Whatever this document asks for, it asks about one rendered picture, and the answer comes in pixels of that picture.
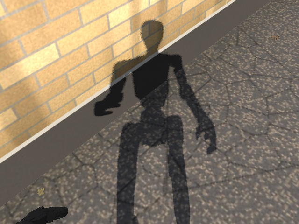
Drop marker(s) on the left robot hand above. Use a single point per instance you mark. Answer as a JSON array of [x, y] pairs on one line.
[[43, 215]]

